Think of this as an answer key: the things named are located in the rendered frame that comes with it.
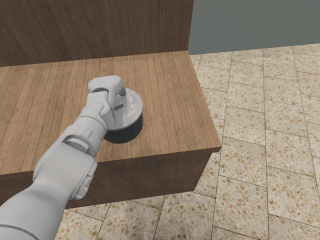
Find left robot upper arm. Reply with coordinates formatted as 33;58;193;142
0;142;98;240

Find lid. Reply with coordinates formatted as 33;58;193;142
108;88;143;131

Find pot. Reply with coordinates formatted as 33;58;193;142
103;113;143;144

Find robot left hand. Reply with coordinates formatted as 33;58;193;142
88;75;126;119

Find robot left forearm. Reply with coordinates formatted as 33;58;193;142
32;86;116;182

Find knob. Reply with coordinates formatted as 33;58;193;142
114;95;124;111

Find table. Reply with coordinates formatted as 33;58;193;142
0;0;222;209

